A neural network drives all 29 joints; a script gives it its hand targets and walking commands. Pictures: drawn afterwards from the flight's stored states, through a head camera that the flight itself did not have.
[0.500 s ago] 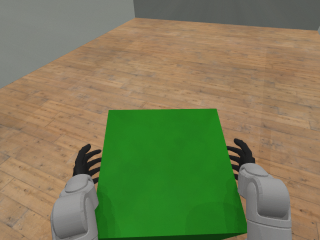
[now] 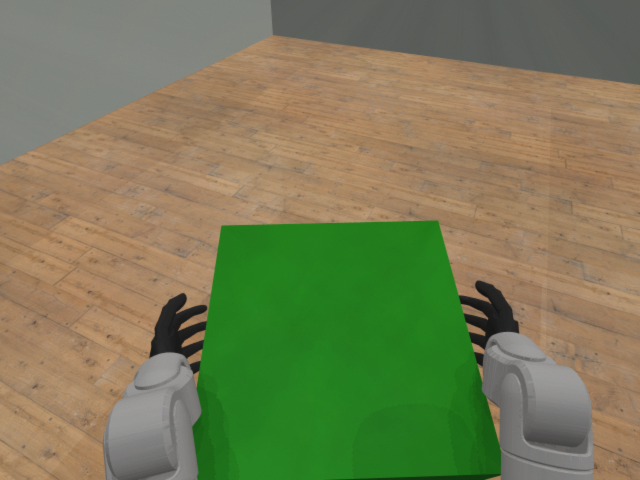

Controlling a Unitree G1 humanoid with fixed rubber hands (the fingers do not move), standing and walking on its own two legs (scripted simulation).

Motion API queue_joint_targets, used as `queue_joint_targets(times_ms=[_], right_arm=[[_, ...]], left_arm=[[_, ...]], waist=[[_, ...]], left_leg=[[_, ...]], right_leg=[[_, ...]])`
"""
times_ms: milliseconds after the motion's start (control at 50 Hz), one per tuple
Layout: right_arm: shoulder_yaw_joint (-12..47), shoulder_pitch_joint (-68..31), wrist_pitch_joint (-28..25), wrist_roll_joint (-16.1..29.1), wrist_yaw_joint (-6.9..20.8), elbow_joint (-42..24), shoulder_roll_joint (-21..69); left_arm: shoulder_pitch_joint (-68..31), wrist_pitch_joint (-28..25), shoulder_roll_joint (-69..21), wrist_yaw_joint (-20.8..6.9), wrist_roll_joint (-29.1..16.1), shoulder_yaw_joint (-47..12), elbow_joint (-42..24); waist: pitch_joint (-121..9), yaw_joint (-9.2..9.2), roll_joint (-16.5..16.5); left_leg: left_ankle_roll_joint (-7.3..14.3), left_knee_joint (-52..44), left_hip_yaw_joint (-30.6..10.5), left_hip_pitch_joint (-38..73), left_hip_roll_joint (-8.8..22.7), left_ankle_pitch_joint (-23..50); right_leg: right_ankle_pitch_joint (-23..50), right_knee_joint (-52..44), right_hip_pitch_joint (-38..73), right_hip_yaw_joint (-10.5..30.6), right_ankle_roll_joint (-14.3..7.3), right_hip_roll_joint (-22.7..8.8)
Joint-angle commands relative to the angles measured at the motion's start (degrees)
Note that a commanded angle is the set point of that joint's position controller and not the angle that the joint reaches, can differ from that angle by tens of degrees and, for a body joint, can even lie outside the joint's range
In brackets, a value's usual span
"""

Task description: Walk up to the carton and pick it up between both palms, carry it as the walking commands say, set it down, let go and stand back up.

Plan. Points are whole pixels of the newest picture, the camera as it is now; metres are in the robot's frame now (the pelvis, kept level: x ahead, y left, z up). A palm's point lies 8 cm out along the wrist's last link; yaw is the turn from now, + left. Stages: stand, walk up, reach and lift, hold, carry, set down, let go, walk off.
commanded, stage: carry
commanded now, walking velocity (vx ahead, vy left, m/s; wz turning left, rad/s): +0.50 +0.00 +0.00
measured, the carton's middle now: (333, 358) +0.29 +0.01 +0.03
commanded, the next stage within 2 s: none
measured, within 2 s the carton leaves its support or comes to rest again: neither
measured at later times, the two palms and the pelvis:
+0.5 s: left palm (258, 184) +0.57 +0.12 +0.11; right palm (459, 190) +0.59 -0.23 +0.09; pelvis +0.32 -0.06 +0.02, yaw +2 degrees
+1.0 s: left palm (262, 106) +0.94 +0.15 +0.10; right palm (407, 104) +0.94 -0.20 +0.10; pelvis +0.69 -0.02 +0.01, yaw -2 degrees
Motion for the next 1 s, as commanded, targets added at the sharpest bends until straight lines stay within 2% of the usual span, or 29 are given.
queue_joint_targets(times_ms=[0, 60, 100, 120, 160, 180, 240, 260, 280, 300, 320, 340, 360, 400, 500, 520, 600, 700, 720, 740, 760, 780, 800, 820, 840, 860, 880, 920, 980], right_arm=[[40.89, -21.67, -0.17, 22.73, 14.25, -2.3, 47.36], [42.1, -23.95, -1.53, 24.58, 14.74, -7.26, 49.12], [44.23, -27.4, -3.02, 26.22, 15.37, -12.92, 50.48], [42.68, -26.41, -2.36, 25.53, 15.29, -9.3, 50.2], [42.97, -26.48, -1.83, 25.11, 15.13, -8.28, 50.6], [42.64, -23.77, -2.37, 24.37, 15.19, -9.73, 47.74], [44.26, -25.37, -2.47, 25.03, 14.37, -13.58, 49.19], [44.74, -23.82, -2.02, 24.74, 13.94, -12.02, 49.48], [45.02, -26.29, -1.63, 24.42, 13.59, -12.74, 47.39], [46.24, -27.92, -1.45, 24.63, 13.5, -14.98, 44.95], [47.25, -25.09, -0.99, 24.42, 13.29, -13.51, 46.15], [48.11, -25.9, -1.13, 25.85, 13.55, -15.36, 47.44], [46.22, -22.95, -1.21, 25.19, 13.69, -10.46, 49.35], [47.73, -25.39, -3.06, 26.38, 14.36, -12.82, 52.76], [48.06, -26.59, -4.0, 25.04, 13.73, -12.24, 51.79], [46.86, -24.61, -3.85, 24.1, 13.43, -11.0, 51.45], [46.92, -25.63, -2.1, 23.66, 12.85, -10.51, 49.48], [45.16, -25.49, -0.72, 23.43, 13.27, -9.61, 49.01], [45.1, -25.31, -0.76, 23.89, 13.43, -10.79, 49.73], [44.95, -24.86, -0.2, 23.74, 13.2, -9.41, 48.93], [44.39, -22.47, -0.38, 23.65, 13.09, -8.54, 50.02], [44.16, -22.68, -0.32, 23.82, 13.0, -9.13, 49.29], [44.61, -23.36, -0.9, 24.86, 13.12, -10.99, 48.53], [43.53, -20.61, -1.08, 24.75, 13.23, -10.18, 48.83], [44.89, -22.04, -2.09, 25.95, 13.74, -12.56, 51.94], [45.66, -23.46, -2.46, 25.41, 13.86, -13.26, 52.99], [46.2, -25.81, -3.04, 25.5, 14.29, -14.35, 54.94], [45.8, -22.47, -3.69, 25.26, 14.78, -14.11, 54.34], [44.93, -21.46, -3.15, 25.44, 15.01, -11.63, 52.28]], left_arm=[[-27.44, 2.22, -47.7, -12.18, -24.18, -43.05, -1.16], [-23.93, 1.64, -52.67, -11.94, -24.1, -44.31, 0.69], [-24.82, 0.24, -53.95, -12.38, -24.87, -44.88, -3.75], [-25.6, 0.68, -53.44, -12.01, -24.39, -44.55, -2.53], [-27.82, 0.79, -52.23, -12.08, -24.65, -44.68, -4.01], [-24.05, 0.71, -51.55, -12.21, -24.57, -45.04, -3.61], [-26.22, 0.35, -52.8, -12.5, -27.0, -46.05, -6.06], [-24.12, 0.49, -52.17, -12.44, -26.35, -44.84, -4.75], [-22.87, 0.63, -50.74, -12.44, -25.59, -43.63, -4.05], [-20.19, 0.49, -47.86, -12.51, -24.23, -41.04, -2.03], [-19.42, 0.23, -48.14, -12.54, -25.11, -41.07, -2.99], [-16.62, 0.12, -50.01, -12.48, -25.05, -40.73, -2.24], [-20.56, -0.16, -50.24, -12.51, -25.86, -41.95, -4.33], [-21.61, -1.61, -54.23, -13.39, -26.06, -42.61, -5.6], [-19.74, -1.99, -51.52, -13.79, -25.39, -41.7, -2.69], [-20.85, -1.83, -50.73, -13.89, -26.24, -42.61, -3.12], [-19.74, -0.14, -47.1, -13.98, -25.51, -41.24, -1.76], [-24.54, 0.86, -46.43, -13.42, -26.47, -42.65, -4.99], [-24.35, 1.02, -48.02, -13.14, -27.17, -44.01, -6.05], [-24.0, 1.51, -46.13, -13.05, -26.81, -43.07, -4.92], [-24.83, 1.26, -46.65, -12.87, -26.97, -43.92, -7.17], [-24.49, 1.7, -46.45, -12.71, -26.79, -43.42, -5.95], [-24.62, 1.59, -47.13, -13.02, -27.42, -45.35, -8.99], [-24.01, 1.59, -47.46, -12.78, -27.48, -45.75, -9.31], [-25.14, 0.46, -49.6, -13.1, -28.2, -46.74, -10.9], [-25.97, -0.32, -50.2, -13.41, -27.76, -46.97, -10.49], [-28.03, -0.91, -53.88, -13.58, -28.35, -48.13, -9.74], [-25.11, -1.69, -54.59, -14.12, -28.1, -47.34, -9.02], [-21.6, -0.94, -53.18, -12.92, -25.23, -45.5, -6.41]], waist=[[-5.21, -1.09, 7.04], [-6.27, -1.16, 10.07], [-7.22, -1.1, 8.49], [-5.91, -1.15, 12.14], [-2.46, -1.05, 10.53], [-2.65, -0.93, 15.48], [-7.33, -0.88, 11.8], [-11.56, -0.48, 4.96], [-16.29, 1.77, -1.91], [-17.28, 1.18, -17.93], [-17.74, 0.76, -18.88], [-18.97, 1.0, -13.81], [-19.85, 0.86, -5.06], [-19.18, 0.51, -1.64], [-7.89, 0.65, -9.94], [-8.33, 0.66, -7.24], [-0.95, 0.9, -7.66], [0.59, 1.53, -6.98], [-0.77, 1.32, -2.51], [-2.62, 0.65, -4.45], [-9.73, -0.84, -4.05], [-17.71, -2.47, 0.94], [-20.85, -1.65, 16.61], [-19.11, -1.57, 21.45], [-19.47, -2.12, 16.58], [-16.31, -2.2, 7.43], [-13.18, -1.63, 4.15], [-11.81, -1.28, 5.23], [-8.26, -1.16, 12.83]], left_leg=[[8.83, -21.93, -23.99, 22.75, 17.8, -6.24], [8.06, -21.76, -17.12, 27.09, 15.92, 12.62], [7.44, -21.32, -13.5, 28.53, 14.33, 14.46], [7.41, -21.42, -10.41, 26.48, 13.86, 14.04], [5.5, -23.3, -5.58, 19.21, 12.84, 7.13], [5.44, -23.34, -4.15, 18.79, 11.51, 9.14], [2.42, -11.9, 1.45, 17.0, 9.68, 24.32], [0.03, -1.18, 4.48, 14.12, 6.67, 25.63], [-2.1, 11.03, 6.12, 4.24, 4.07, 15.43], [-3.94, 24.51, 3.88, -8.31, -3.35, -7.38], [-2.13, 32.39, -1.05, -16.47, -4.88, -16.35], [-1.49, 36.86, -2.9, -18.56, -3.57, -16.32], [-0.82, 35.26, -5.66, -18.2, -0.76, -13.03], [-1.91, 24.71, -6.3, -13.46, 3.21, -7.86], [-3.41, 13.0, -1.26, -14.07, 2.04, -1.21], [-3.54, 9.75, -1.98, -12.61, 2.64, 1.46], [-3.32, 6.14, 2.66, -11.97, 1.02, 9.17], [-1.41, -3.83, 7.08, -8.07, -2.33, 5.69], [-1.11, -9.12, 7.64, -4.79, -3.26, 5.37], [-1.13, -11.09, 11.02, 3.72, -5.12, 8.0], [0.5, -8.3, 7.87, 16.85, -3.67, 7.61], [3.56, -7.24, -5.09, 34.16, 4.02, 3.24], [8.68, -9.87, -26.22, 46.01, 16.53, 11.56], [13.36, -9.49, -33.07, 52.06, 20.53, 32.24], [14.74, -8.79, -31.61, 48.51, 19.9, 34.21], [11.78, -10.81, -25.75, 40.75, 19.13, 29.25], [10.32, -14.55, -21.7, 35.03, 17.4, 25.33], [8.53, -18.69, -17.7, 27.53, 16.6, 18.51], [6.87, -19.07, -7.77, 26.23, 13.44, 22.0]], right_leg=[[-0.24, 11.19, -29.84, 3.91, 0.09, -4.2], [7.19, 5.16, -29.8, 0.46, 0.77, -1.96], [10.97, -0.92, -27.06, 0.2, 1.04, -2.07], [13.2, -3.77, -25.63, -1.21, 1.66, -2.09], [19.11, -10.19, -19.94, -4.11, 0.69, -0.58], [22.8, -12.71, -18.21, -4.25, 0.55, -1.06], [28.04, -21.18, -2.92, -7.61, -0.3, 2.33], [24.24, -24.31, 8.17, -7.85, -1.28, 3.08], [19.3, -22.97, 22.65, 0.83, -2.72, -3.34], [16.88, -29.29, 29.06, 25.68, -7.82, -16.41], [27.81, -29.4, 35.84, 32.99, -11.33, -19.92], [41.09, -26.14, 34.45, 29.44, -13.82, -19.66], [43.02, -24.93, 33.1, 24.08, -12.76, -18.64], [36.09, -28.4, 25.8, 15.13, -8.61, -15.8], [16.1, -39.41, 14.15, 12.11, -8.55, -15.32], [13.67, -39.85, 13.95, 10.56, -9.27, -15.27], [27.22, -38.29, 12.23, 1.88, -5.67, -10.78], [37.63, -30.93, 15.11, 0.88, -6.0, -11.55], [46.62, -25.04, 16.38, 0.29, -6.02, -10.95], [53.98, -20.19, 14.57, -3.71, -3.85, -9.57], [55.28, -11.68, 10.35, -4.63, -2.67, -8.51], [44.69, 1.0, -1.99, -5.08, -0.01, -6.15], [12.91, 14.61, -17.4, -2.98, 1.59, 1.01], [-3.86, 22.54, -30.42, 0.65, 1.44, 4.99], [-3.4, 27.37, -31.27, 4.27, 1.88, 1.62], [0.94, 20.27, -29.93, 4.28, 1.83, -0.32], [4.71, 15.5, -28.23, 4.13, 1.61, -2.5], [3.87, 8.1, -22.58, 2.91, 0.95, -2.5], [10.44, -5.61, -19.55, -1.84, 1.12, -0.8]])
